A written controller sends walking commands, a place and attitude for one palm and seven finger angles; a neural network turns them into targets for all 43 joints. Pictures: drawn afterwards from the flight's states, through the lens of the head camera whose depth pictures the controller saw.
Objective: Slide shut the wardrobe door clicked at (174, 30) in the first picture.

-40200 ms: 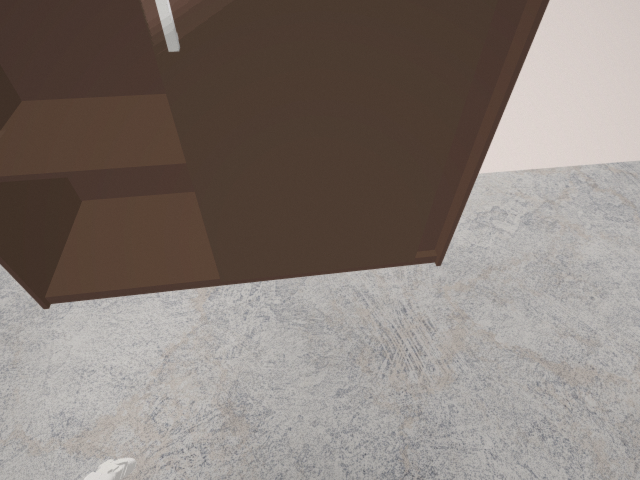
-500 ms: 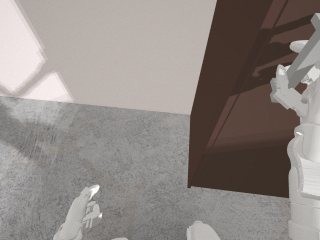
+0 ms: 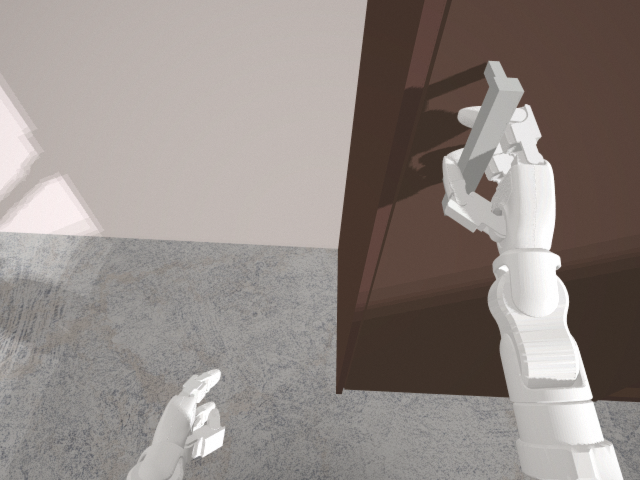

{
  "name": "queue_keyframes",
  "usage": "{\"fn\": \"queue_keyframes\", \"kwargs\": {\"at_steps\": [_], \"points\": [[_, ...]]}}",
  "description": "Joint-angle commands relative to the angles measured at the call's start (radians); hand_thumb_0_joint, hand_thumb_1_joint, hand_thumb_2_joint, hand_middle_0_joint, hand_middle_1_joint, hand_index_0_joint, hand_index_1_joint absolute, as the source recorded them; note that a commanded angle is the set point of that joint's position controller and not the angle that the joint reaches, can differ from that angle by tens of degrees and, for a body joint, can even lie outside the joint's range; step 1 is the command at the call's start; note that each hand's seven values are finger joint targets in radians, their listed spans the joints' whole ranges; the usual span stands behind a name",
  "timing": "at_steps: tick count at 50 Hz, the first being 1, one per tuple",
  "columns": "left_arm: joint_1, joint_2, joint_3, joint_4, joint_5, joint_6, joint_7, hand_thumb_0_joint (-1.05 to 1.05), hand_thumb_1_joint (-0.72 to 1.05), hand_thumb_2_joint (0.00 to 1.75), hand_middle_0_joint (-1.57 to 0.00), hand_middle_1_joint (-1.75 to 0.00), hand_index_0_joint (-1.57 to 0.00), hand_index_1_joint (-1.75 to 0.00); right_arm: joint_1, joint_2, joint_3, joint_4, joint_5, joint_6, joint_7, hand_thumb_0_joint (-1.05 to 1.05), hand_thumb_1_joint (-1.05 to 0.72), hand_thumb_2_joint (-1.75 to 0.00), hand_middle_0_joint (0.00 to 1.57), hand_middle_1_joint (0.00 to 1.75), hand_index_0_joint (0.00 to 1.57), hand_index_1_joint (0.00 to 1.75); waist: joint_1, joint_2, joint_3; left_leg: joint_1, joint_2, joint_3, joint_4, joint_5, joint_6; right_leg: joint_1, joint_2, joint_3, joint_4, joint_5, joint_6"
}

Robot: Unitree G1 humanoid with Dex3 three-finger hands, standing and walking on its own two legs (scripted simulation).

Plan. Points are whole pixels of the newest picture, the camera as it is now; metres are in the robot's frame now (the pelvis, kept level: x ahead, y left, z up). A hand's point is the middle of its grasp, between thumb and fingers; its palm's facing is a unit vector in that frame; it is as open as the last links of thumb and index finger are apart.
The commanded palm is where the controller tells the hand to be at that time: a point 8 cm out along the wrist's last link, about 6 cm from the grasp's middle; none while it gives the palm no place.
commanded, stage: stop walking and hold the door there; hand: right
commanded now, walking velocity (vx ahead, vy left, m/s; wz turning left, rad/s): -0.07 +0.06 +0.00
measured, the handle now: (471, 144) +0.40 -0.14 +0.22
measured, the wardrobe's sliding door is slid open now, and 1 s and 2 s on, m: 0.00 0.00 0.00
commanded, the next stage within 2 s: loosen the grip on the handle in 0.30 s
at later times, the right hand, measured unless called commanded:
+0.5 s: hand (459, 191) +0.36 -0.12 +0.20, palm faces +0.07 +0.99 -0.15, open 7.0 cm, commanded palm +0.32 -0.16 +0.20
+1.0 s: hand (453, 191) +0.36 -0.12 +0.20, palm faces +0.12 +0.99 -0.09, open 14.8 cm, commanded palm +0.33 -0.17 +0.20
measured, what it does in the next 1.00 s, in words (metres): stands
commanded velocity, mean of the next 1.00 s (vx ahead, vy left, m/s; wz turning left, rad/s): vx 0.00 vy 0.00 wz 0.00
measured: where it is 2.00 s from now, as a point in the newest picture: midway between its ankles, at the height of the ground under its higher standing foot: outside the picture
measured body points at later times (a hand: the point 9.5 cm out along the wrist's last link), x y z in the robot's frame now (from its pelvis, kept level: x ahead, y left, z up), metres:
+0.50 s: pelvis -0.01 +0.01 +0.00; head +0.00 +0.01 +0.45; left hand +0.15 +0.24 -0.10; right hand +0.35 -0.18 +0.21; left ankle -0.01 +0.12 -0.74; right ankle +0.04 -0.12 -0.74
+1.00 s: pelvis +0.00 +0.01 +0.00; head +0.00 +0.02 +0.45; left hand +0.14 +0.26 -0.11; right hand +0.34 -0.17 +0.20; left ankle -0.01 +0.12 -0.74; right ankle +0.04 -0.12 -0.74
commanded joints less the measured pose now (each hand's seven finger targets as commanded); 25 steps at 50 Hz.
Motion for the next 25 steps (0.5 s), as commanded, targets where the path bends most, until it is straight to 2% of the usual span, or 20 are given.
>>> {"fn": "queue_keyframes", "kwargs": {"at_steps": [1,2,3,4,5,7,10,12,14,15,17,18,19,20,21,22,23,24,25], "points": [[-0.064,0.120,0.047,-0.154,-0.004,-0.040,-0.004,0.00,0.90,0.90,-0.20,-0.30,-0.20,-0.30,-0.389,-0.012,0.081,-0.331,0.024,-0.139,0.057,0.00,-0.90,-0.90,0.45,1.40,0.45,1.40,0.062,-0.141,-0.392,0.028,0.007,-0.017,-0.063,0.102,0.005,0.242,-0.246,0.152,-0.049,0.493,-0.077],[-0.063,0.124,0.050,-0.155,-0.007,-0.037,-0.001,0.00,0.90,0.90,-0.20,-0.30,-0.20,-0.30,-0.379,-0.047,0.045,-0.315,0.022,-0.138,0.053,0.00,-0.90,-0.90,0.45,1.40,0.45,1.40,0.061,-0.099,-0.404,0.064,0.018,-0.025,-0.099,0.212,0.004,0.222,-0.219,0.125,-0.019,0.470,-0.061],[-0.057,0.118,0.051,-0.160,-0.013,-0.035,0.001,0.00,0.90,0.90,-0.20,-0.30,-0.20,-0.30,-0.371,-0.033,0.056,-0.307,0.025,-0.136,0.055,0.00,-0.90,-0.90,0.45,1.40,0.45,1.40,0.067,-0.020,-0.430,0.097,0.039,-0.041,-0.129,0.326,0.005,0.219,-0.178,0.075,0.016,0.422,-0.036],[-0.056,0.115,0.052,-0.162,-0.016,-0.033,0.005,0.00,0.90,0.90,-0.20,-0.30,-0.20,-0.30,-0.379,-0.043,0.052,-0.306,0.028,-0.133,0.055,0.00,-0.90,-0.90,0.45,1.40,0.45,1.40,0.074,0.042,-0.451,0.115,0.073,-0.068,-0.139,0.424,0.013,0.209,-0.142,0.043,0.043,0.373,-0.016],[-0.057,0.117,0.051,-0.158,-0.020,-0.029,0.012,0.00,0.90,0.90,-0.20,-0.30,-0.20,-0.30,-0.346,-0.060,0.037,-0.270,0.036,-0.121,0.050,0.00,-0.90,-0.90,0.45,1.40,0.45,1.40,0.075,0.067,-0.438,0.128,0.104,-0.086,-0.137,0.483,0.024,0.174,-0.123,0.042,0.052,0.328,-0.008],[-0.066,0.117,0.050,-0.160,-0.015,-0.025,0.022,0.00,0.90,0.90,-0.20,-0.30,-0.20,-0.30,-0.349,-0.083,-0.001,-0.280,0.043,-0.120,0.047,0.00,-0.90,-0.90,0.45,1.40,0.45,1.40,0.072,0.044,-0.438,0.095,0.109,-0.088,-0.139,0.502,0.023,0.190,-0.101,0.025,0.049,0.298,-0.007],[-0.071,0.124,0.047,-0.159,-0.015,-0.013,0.031,0.00,0.90,0.90,-0.20,-0.30,-0.20,-0.30,-0.331,-0.086,-0.005,-0.264,0.053,-0.118,0.043,0.00,-0.90,-0.90,0.45,1.40,0.45,1.40,0.069,-0.002,-0.428,0.111,0.094,-0.056,-0.138,0.422,0.013,0.180,-0.110,0.045,0.016,0.322,-0.017],[-0.074,0.124,0.047,-0.160,-0.012,-0.011,0.034,0.00,0.90,0.90,-0.20,-0.30,-0.20,-0.30,-0.324,-0.126,-0.058,-0.245,0.053,-0.121,0.040,0.00,-0.90,-0.90,0.45,1.40,0.45,1.40,0.063,0.016,-0.410,0.087,0.084,-0.059,-0.157,0.411,0.007,0.187,-0.110,0.039,0.017,0.329,-0.020],[-0.073,0.122,0.044,-0.160,-0.011,-0.011,0.036,0.00,0.90,0.90,-0.20,-0.30,-0.20,-0.30,-0.330,-0.087,-0.019,-0.245,0.055,-0.127,0.046,0.00,-0.90,-0.90,0.45,1.40,0.45,1.40,0.066,0.018,-0.405,0.084,0.080,-0.052,-0.163,0.370,0.005,0.189,-0.106,0.037,0.005,0.311,-0.020],[-0.073,0.130,0.045,-0.154,-0.014,-0.009,0.038,0.00,0.90,0.90,-0.20,-0.30,-0.20,-0.30,-0.318,-0.086,-0.011,-0.234,0.058,-0.123,0.044,0.00,-0.90,-0.90,0.45,1.40,0.45,1.40,0.066,0.002,-0.398,0.107,0.081,-0.047,-0.159,0.359,0.007,0.173,-0.113,0.055,-0.008,0.320,-0.023],[-0.073,0.131,0.047,-0.154,-0.011,-0.012,0.038,0.00,0.90,0.90,-0.20,-0.30,-0.20,-0.30,-0.318,-0.111,-0.042,-0.226,0.054,-0.129,0.042,0.00,-0.90,-0.90,0.45,1.40,0.45,1.40,0.061,0.004,-0.387,0.079,0.076,-0.051,-0.174,0.347,0.006,0.186,-0.108,0.044,-0.005,0.317,-0.023],[-0.069,0.131,0.044,-0.152,-0.009,-0.012,0.038,0.00,0.90,0.90,-0.20,-0.30,-0.20,-0.30,-0.319,-0.086,-0.016,-0.224,0.054,-0.132,0.045,0.00,-0.90,-0.90,0.45,1.40,0.45,1.40,0.062,0.001,-0.387,0.081,0.074,-0.049,-0.177,0.328,0.005,0.185,-0.106,0.044,-0.012,0.304,-0.022],[-0.067,0.128,0.044,-0.149,-0.008,-0.014,0.038,0.00,0.90,0.90,-0.20,-0.30,-0.20,-0.30,-0.320,-0.085,-0.015,-0.220,0.054,-0.135,0.045,0.00,-0.90,-0.90,0.45,1.40,0.45,1.40,0.062,0.004,-0.387,0.080,0.072,-0.048,-0.179,0.317,0.005,0.187,-0.107,0.046,-0.016,0.302,-0.024],[-0.064,0.077,-0.045,-0.204,-0.054,-0.046,0.065,0.00,0.90,0.90,-0.20,-0.30,-0.20,-0.30,-1.129,-0.708,-0.436,-0.310,-0.022,-0.184,-0.004,0.00,-0.90,-0.90,0.45,1.40,0.45,1.40,0.020,-0.065,-0.198,0.020,0.025,-0.058,-0.202,-0.028,-0.014,0.077,-0.038,0.062,-0.105,0.082,-0.045],[0.003,0.129,0.111,-0.053,0.025,-0.094,0.033,0.00,0.90,0.90,-0.20,-0.30,-0.20,-0.30,-0.670,-0.240,-0.199,0.275,-0.049,-0.057,0.061,0.00,-0.78,-0.84,0.45,1.40,0.45,1.40,0.072,0.128,-0.427,0.034,-0.019,0.010,-0.063,0.364,0.034,0.163,-0.021,-0.045,-0.030,0.285,-0.019],[0.075,0.156,0.111,-0.087,0.004,-0.090,0.009,0.00,0.90,0.90,-0.20,-0.30,-0.20,-0.30,-0.473,-0.093,-0.155,0.106,0.044,-0.051,0.070,0.00,-0.66,-0.78,0.45,1.40,0.45,1.40,0.073,0.143,-0.525,0.034,-0.065,0.045,-0.075,0.384,0.018,0.213,-0.012,-0.022,-0.035,0.307,-0.002],[0.021,0.178,0.102,-0.094,0.005,-0.098,0.006,0.00,0.90,0.90,-0.20,-0.30,-0.20,-0.30,-0.541,-0.137,-0.187,-0.021,0.086,-0.074,0.073,0.00,-0.54,-0.73,0.45,1.40,0.45,1.40,0.084,0.117,-0.536,0.007,-0.068,0.040,-0.090,0.319,0.007,0.264,-0.016,-0.019,-0.024,0.257,-0.002],[0.008,0.174,0.097,-0.077,0.005,-0.098,0.001,0.00,0.90,0.90,-0.20,-0.30,-0.20,-0.30,-0.495,-0.139,-0.186,0.004,0.101,-0.075,0.074,0.00,-0.42,-0.67,0.45,1.40,0.45,1.40,0.068,0.061,-0.515,-0.004,-0.068,0.039,-0.102,0.234,0.009,0.254,-0.008,-0.011,-0.031,0.200,-0.003],[-0.002,0.170,0.088,-0.076,0.004,-0.094,-0.002,0.00,0.90,0.90,-0.20,-0.30,-0.20,-0.30,-0.440,-0.109,-0.161,0.017,0.099,-0.071,0.070,0.00,-0.30,-0.61,0.45,1.40,0.45,1.40,0.062,-0.030,-0.447,-0.034,-0.068,0.037,-0.118,0.181,0.016,0.240,-0.007,-0.013,-0.032,0.158,0.000]]}}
